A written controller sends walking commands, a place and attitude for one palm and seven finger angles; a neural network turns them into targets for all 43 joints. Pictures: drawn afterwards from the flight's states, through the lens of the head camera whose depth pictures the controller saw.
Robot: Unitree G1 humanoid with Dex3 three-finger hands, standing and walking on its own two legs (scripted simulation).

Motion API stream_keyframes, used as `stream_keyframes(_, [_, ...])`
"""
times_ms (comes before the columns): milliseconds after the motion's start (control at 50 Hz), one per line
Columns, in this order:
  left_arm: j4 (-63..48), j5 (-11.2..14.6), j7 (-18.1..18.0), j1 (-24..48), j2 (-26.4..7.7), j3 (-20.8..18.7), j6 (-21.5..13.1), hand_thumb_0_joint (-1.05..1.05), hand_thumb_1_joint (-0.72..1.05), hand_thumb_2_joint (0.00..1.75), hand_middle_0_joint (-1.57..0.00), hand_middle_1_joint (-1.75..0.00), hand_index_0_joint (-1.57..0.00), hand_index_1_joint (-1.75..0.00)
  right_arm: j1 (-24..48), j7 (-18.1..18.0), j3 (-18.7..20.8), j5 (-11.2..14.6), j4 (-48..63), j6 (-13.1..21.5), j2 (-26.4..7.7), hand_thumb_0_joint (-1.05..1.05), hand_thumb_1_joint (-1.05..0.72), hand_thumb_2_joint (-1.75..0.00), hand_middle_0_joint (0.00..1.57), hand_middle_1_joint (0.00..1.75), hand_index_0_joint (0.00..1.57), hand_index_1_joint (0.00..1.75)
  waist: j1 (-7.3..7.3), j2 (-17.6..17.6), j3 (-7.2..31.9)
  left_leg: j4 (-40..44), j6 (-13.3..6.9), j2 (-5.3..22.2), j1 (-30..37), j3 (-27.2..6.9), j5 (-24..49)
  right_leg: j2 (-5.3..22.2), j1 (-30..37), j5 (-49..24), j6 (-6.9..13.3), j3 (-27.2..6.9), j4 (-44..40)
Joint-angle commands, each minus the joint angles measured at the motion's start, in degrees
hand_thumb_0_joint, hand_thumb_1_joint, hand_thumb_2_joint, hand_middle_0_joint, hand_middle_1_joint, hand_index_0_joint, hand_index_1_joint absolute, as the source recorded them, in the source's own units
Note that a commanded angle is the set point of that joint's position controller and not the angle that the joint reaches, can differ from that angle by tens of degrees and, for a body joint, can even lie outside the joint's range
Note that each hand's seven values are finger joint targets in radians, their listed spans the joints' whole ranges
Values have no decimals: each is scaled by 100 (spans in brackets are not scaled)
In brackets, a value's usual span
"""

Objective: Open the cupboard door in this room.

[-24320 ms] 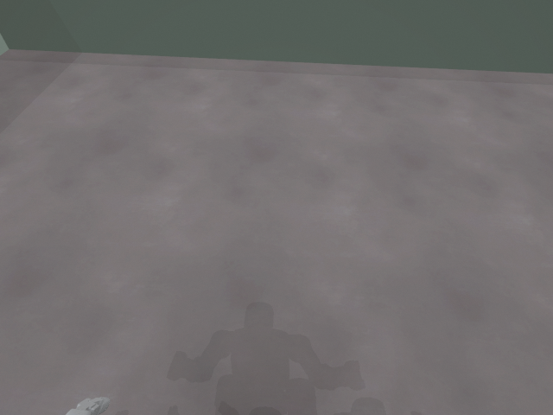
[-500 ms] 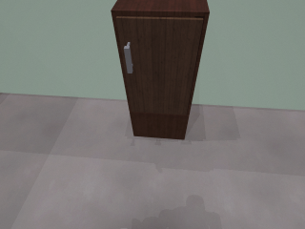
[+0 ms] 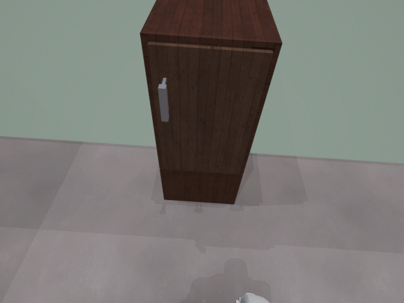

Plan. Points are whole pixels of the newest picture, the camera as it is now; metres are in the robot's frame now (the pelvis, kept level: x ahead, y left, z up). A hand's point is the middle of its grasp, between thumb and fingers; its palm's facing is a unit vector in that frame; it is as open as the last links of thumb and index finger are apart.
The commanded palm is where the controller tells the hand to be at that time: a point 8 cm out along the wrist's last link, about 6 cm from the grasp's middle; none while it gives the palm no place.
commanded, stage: take the last steps up to it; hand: left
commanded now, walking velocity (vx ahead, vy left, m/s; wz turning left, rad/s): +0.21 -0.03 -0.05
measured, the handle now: (164, 99) +0.71 +0.16 -0.03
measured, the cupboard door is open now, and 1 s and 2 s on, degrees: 0 0 0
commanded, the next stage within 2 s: come to a stop and stand still in 0.18 s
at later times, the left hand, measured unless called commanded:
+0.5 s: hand (143, 286) +0.19 +0.15 -0.20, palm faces +0.04 -0.98 -0.18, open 7.2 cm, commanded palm none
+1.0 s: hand (151, 295) +0.17 +0.12 -0.20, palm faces -0.01 -0.97 -0.26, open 7.4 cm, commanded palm none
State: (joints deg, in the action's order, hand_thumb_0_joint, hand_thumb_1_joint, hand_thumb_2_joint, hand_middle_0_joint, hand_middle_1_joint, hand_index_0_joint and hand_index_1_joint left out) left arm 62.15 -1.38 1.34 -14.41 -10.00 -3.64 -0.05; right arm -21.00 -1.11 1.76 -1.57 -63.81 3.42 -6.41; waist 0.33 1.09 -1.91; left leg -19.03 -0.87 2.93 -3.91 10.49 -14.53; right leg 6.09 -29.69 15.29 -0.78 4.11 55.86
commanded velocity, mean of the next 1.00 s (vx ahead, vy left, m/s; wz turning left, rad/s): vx -0.05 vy -0.01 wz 0.00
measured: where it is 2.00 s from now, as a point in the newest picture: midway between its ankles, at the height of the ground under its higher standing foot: outside the picture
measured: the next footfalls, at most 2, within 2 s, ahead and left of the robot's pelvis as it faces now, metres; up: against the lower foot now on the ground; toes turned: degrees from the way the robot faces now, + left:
right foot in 0.18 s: +0.18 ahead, -0.16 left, +0.00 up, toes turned -10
left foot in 0.48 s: +0.23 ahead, +0.07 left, +0.00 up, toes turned +1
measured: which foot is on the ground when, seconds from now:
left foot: down 0.00-0.18, up 0.20-0.46, down 0.48-1.00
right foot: up 0.00-0.16, down 0.18-0.52, up 0.54-0.84, down 0.86-1.00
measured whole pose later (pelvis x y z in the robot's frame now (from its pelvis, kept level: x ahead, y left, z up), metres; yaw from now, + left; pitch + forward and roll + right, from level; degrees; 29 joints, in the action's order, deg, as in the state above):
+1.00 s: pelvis +0.12 -0.07 -0.04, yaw -1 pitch -2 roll +1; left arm 55.2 -1.6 -1.8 -14.8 -10.2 -1.3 1.3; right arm -13.9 -0.3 3.2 -1.4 -54.2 -1.5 -11.7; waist 1.7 -1.2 -2.3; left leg -41.0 1.1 3.0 -23.3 3.2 -15.5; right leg 2.9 -16.0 25.9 -1.9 -0.8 44.0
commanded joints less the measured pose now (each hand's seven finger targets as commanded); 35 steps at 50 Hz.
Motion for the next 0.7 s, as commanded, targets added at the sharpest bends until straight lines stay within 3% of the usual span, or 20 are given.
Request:
stream_keyframes(0, [-529, 19, 8, 584, -48, 39, -98, 0, 90, 90, -20, -30, -20, -30, -505, -29, 211, 12, 52, 72, -804, 0, -90, -90, 20, 30, 20, 30, 143, -810, -601, 855, -727, 1418, -120, -732, 1402, 123, -313, -155, -81, 116, -1000])
stream_keyframes(80, [-563, 20, 7, 578, -135, 32, -143, 0, 90, 90, -20, -30, -20, -30, -363, -30, 276, -14, 6, 8, -881, 0, -90, -90, 20, 30, 20, 30, 63, -978, -529, 304, -574, 1413, -323, -634, 1558, -100, 613, -208, 38, 355, -1947])
stream_keyframes(120, [-261, -1, -21, -313, -353, -26, -226, 0, 90, 90, -20, -30, -20, -30, -274, -15, 267, 27, -16, -16, -861, 0, -90, -90, 20, 30, 20, 30, -365, -520, -16, -766, -282, 1051, -586, -336, 1718, -319, 2043, -712, 107, 534, -2673])
stream_keyframes(140, [-28, -23, -72, -1007, -744, -101, -306, 0, 90, 90, -20, -30, -20, -30, -310, 30, 239, 79, -26, 5, -712, 0, -90, -90, 20, 30, 20, 30, -672, 192, 455, -1966, -83, 752, -1286, -130, 1173, 225, 3235, -982, 303, -96, -2864])
stream_keyframes(160, [94, -18, -153, -1563, -1382, -240, -363, 0, 90, 90, -20, -30, -20, -30, -451, 80, 143, 135, 166, 1, -335, 0, -90, -90, 20, 30, 20, 30, -737, 1738, 906, -3668, 123, -21, -2509, 104, -1401, 1707, 4127, -1782, 866, -2054, -3424])
stream_keyframes(180, [65, 86, -187, -1583, -1437, -179, -328, 0, 90, 90, -20, -30, -20, -30, -128, 46, 143, 148, 341, -88, -483, 0, -90, -90, 20, 30, 20, 30, -731, 1136, 755, -4611, 82, -13, -2685, -597, -2266, 2047, 3578, -2036, 1224, -2376, -3779])
stream_keyframes(200, [-25, 76, -198, -1070, -1365, -198, -349, 0, 90, 90, -20, -30, -20, -30, -23, 47, 167, 129, 302, -128, -390, 0, -90, -90, 20, 30, 20, 30, -570, 1427, 695, -5099, 58, 140, -2862, -928, -1864, 1918, 3169, -1485, 1205, -2380, -3939])
stream_keyframes(220, [-141, 83, -209, -626, -1093, -141, -334, 0, 90, 90, -20, -30, -20, -30, 75, 56, 193, 102, 300, -136, -525, 0, -90, -90, 20, 30, 20, 30, -428, 1150, 385, -5255, 63, 317, -2932, -1013, -1407, 1788, 2801, -932, 1162, -2091, -4032])
stream_keyframes(240, [-238, 82, -229, -294, -851, -85, -336, 0, 90, 90, -20, -30, -20, -30, 197, 74, 197, 72, 278, -145, -521, 0, -90, -90, 20, 30, 20, 30, -297, 586, 223, -5112, 96, 443, -2838, -1041, -958, 1548, 2449, -1044, 1072, -1583, -4028])
stream_keyframes(260, [-302, 70, -255, -91, -679, -36, -337, 0, 90, 90, -20, -30, -20, -30, 154, 81, 181, 60, 246, -171, -424, 0, -90, -90, 20, 30, 20, 30, -147, 372, 189, -4763, 129, 476, -2527, -986, -788, 1390, 2057, -1363, 999, -1129, -4078])
stream_keyframes(300, [-367, 11, -285, 243, -550, 38, -347, 0, 90, 90, -20, -30, -20, -30, -83, 50, 91, 78, 129, -256, -301, 0, -90, -90, 20, 30, 20, 30, 89, 412, 178, -3744, 274, 429, -1900, -919, -773, 1227, 1581, -2598, 924, -532, -3980])
stream_keyframes(380, [-372, 1, -333, 315, -812, -23, -200, 0, 90, 90, -20, -30, -20, -30, 83, 26, 37, 131, 201, -341, -309, 0, -90, -90, 20, 30, 20, 30, 28, 455, 323, -2117, 349, 109, -1396, -658, -353, 1011, 1814, -3375, 946, -238, -3483])
stream_keyframes(440, [-360, 61, -352, 315, -860, -9, -46, 0, 90, 90, -20, -30, -20, -30, 194, 13, 122, 109, 295, -381, -601, 0, -90, -90, 20, 30, 20, 30, 113, 510, 200, -900, 317, 115, -535, -604, 1068, 772, 1361, -2456, 604, -144, -2955])
stream_keyframes(460, [-403, 49, -344, 194, -725, 15, 5, 0, 90, 90, -20, -30, -20, -30, 245, 9, 175, 96, 373, -339, -840, 0, -90, -90, 20, 30, 20, 30, 65, -171, 259, -724, 154, 550, -224, -1031, 2373, 453, 1076, -1716, 338, -12, -2532])
stream_keyframes(480, [-471, 66, -362, -16, -554, 31, 58, 0, 90, 90, -20, -30, -20, -30, 350, -1, 222, 67, 498, -336, -1171, 0, -90, -90, 20, 30, 20, 30, 14, -981, 218, -459, -235, 1286, -314, -1648, 3521, 16, 975, -425, 54, 221, -2162])
stream_keyframes(500, [-495, 100, -371, 7, -483, 71, 116, 0, 90, 90, -20, -30, -20, -30, 440, -42, 253, 71, 549, -333, -1307, 0, -90, -90, 20, 30, 20, 30, 78, -1958, 239, 64, -720, 1820, -486, -2273, 4522, -332, 947, 1389, -128, 295, -1088])
stream_keyframes(520, [-491, 96, -382, 67, -570, 50, 179, 0, 90, 90, -20, -30, -20, -30, 529, -116, 261, 53, 580, -356, -1368, 0, -90, -90, 20, 30, 20, 30, 122, -1848, 263, 99, -991, 1908, -743, -2304, 4611, -376, 974, 2019, -101, -199, -181])
stream_keyframes(540, [-462, 104, -376, 35, -593, 17, 186, 0, 90, 90, -20, -30, -20, -30, 790, -148, 251, 38, 674, -366, -1335, 0, -90, -90, 20, 30, 20, 30, 22, -1580, 251, -62, -1099, 1836, -655, -2129, 4567, -332, 761, 1961, -63, -450, 269])
stream_keyframes(600, [-452, 74, -332, -30, -585, -27, 148, 0, 90, 90, -20, -30, -20, -30, 1006, -149, 284, 36, 813, -359, -1287, 0, -90, -90, 20, 30, 20, 30, 3, -753, 617, -398, -1006, 1568, 131, -1653, 4700, -409, 212, 1428, -157, -555, 768])
stream_keyframes(680, [-617, 63, -293, 64, -545, -30, 196, 0, 90, 90, -20, -30, -20, -30, 965, -137, 347, 48, 834, -364, -1307, 0, -90, -90, 20, 30, 20, 30, 90, -815, 801, -338, -1002, 1549, 336, -1579, 4162, -361, 221, 1379, -258, -511, 336])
